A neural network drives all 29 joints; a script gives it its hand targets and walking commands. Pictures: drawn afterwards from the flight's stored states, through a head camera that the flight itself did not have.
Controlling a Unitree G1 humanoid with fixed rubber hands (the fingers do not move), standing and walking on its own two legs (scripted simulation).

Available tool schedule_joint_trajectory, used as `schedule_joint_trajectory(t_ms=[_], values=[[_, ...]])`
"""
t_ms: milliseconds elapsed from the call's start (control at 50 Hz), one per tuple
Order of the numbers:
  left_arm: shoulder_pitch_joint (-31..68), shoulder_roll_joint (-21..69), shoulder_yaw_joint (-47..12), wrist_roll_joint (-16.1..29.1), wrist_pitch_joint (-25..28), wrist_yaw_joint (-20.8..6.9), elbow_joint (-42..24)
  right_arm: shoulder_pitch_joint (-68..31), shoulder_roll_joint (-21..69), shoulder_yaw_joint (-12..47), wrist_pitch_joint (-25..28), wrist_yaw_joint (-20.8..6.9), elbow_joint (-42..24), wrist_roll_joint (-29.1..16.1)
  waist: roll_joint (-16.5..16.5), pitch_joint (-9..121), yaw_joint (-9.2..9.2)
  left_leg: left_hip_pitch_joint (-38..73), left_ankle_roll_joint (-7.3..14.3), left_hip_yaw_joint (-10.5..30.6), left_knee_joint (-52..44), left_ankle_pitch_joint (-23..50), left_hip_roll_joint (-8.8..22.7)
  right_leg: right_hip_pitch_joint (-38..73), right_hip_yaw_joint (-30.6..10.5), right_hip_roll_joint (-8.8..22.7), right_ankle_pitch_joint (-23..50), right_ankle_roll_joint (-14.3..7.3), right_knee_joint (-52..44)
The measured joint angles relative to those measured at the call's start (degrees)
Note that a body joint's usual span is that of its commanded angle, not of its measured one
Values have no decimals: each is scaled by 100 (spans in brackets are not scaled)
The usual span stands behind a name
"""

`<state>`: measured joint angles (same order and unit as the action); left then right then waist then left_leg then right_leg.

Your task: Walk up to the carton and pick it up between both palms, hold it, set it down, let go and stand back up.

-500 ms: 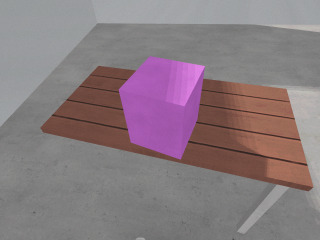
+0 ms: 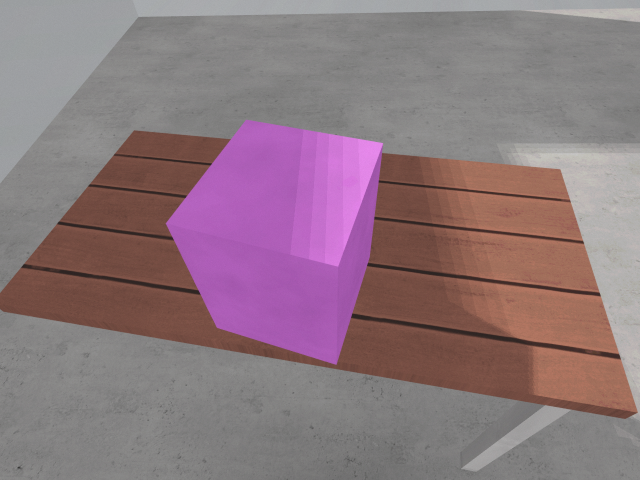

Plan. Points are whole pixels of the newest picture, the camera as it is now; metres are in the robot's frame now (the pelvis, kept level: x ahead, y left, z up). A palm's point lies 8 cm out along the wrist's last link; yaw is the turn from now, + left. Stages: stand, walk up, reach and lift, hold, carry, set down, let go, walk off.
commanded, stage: walk up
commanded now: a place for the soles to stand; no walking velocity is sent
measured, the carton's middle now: (292, 244) +0.44 +0.07 +0.03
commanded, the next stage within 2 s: none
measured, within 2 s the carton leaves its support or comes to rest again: neither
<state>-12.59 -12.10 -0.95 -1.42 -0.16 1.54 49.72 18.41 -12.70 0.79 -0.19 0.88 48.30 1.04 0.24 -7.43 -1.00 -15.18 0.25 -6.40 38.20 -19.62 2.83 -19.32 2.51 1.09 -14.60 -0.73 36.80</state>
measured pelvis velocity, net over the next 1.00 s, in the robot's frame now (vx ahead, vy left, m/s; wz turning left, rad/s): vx -0.02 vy -0.01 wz -0.02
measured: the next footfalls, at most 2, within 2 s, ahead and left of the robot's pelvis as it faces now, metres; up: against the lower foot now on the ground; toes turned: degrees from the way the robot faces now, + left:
left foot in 0.30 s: -0.03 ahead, +0.11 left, +0.00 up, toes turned +2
left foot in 1.34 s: +0.09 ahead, +0.30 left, +0.00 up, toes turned -8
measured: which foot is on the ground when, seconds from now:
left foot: down 0.00-0.02, up 0.04-0.28, down 0.30-0.98, up 1.00-1.00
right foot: down 0.00-1.00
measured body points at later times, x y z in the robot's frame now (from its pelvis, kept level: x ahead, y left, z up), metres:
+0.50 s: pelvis -0.05 -0.02 +0.01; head -0.06 -0.01 +0.46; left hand -0.02 +0.24 -0.14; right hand -0.03 -0.26 -0.13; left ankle -0.07 +0.11 -0.72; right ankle +0.01 -0.13 -0.72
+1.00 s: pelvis -0.02 -0.01 +0.01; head -0.02 -0.02 +0.46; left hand +0.01 +0.24 -0.13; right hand -0.03 -0.26 -0.14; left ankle -0.07 +0.11 -0.72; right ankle +0.01 -0.13 -0.72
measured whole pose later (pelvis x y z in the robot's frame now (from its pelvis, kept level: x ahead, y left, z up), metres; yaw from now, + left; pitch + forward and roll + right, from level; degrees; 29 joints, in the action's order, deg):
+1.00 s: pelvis -0.02 -0.01 +0.01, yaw -1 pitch +0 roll +0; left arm -18.0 -12.7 -2.2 -1.7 1.2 1.6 55.1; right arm 20.5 -14.3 2.1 -0.4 0.1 57.1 2.4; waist -1.6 -0.1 0.3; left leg -10.1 -0.6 -2.3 33.0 -23.2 1.8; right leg -18.1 -1.9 -1.1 -13.0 0.1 31.3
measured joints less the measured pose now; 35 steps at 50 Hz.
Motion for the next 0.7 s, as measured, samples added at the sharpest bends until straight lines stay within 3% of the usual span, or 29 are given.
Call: schedule_joint_trajectory(t_ms=[40,100,180,280,320,360,420,520,700], values=[[66,89,-15,21,-25,-19,-44,-233,-178,-23,-66,18,-30,-46,-266,-13,-12,-168,55,147,393,-284,122,-28,76,-145,-56,-101,-3],[215,17,56,136,-103,-20,-95,-442,-206,-36,-217,131,-63,-48,-211,80,36,-488,71,358,1405,-1414,-124,-147,63,-26,135,-146,15],[406,-136,122,88,-129,13,-223,-661,-179,-47,-229,136,-77,-53,-131,150,142,-627,22,577,1877,-1444,-252,-275,31,-19,463,-177,-323],[489,-173,69,25,-189,-10,-194,-502,-140,-33,-169,88,-40,-70,-122,332,148,13,-57,619,385,-1052,-231,-457,182,-31,634,-209,-362],[460,-176,21,27,-247,-32,-73,-381,-74,-22,-133,45,52,-70,-27,401,138,277,-6,581,-301,-213,-294,-496,204,32,625,-175,-272],[262,-187,-23,68,-283,-72,81,-187,24,7,-112,-11,103,-70,136,531,160,380,-9,484,-434,21,-357,-446,62,65,264,-63,-326],[-111,-157,-42,75,-275,-152,283,126,80,2,-92,-7,287,-155,68,757,48,437,-29,530,-497,-248,-186,-342,-26,-70,-226,56,-173],[-541,-184,-38,-28,-16,-197,543,222,89,16,-48,-57,573,-84,102,736,218,413,-140,477,-532,21,-114,111,-210,-69,405,19,-540],[-862,-110,-131,83,-6,-125,801,113,-38,55,102,-46,618,-15,-111,649,175,466,-98,542,-890,181,-149,106,-292,-136,509,26,-814]])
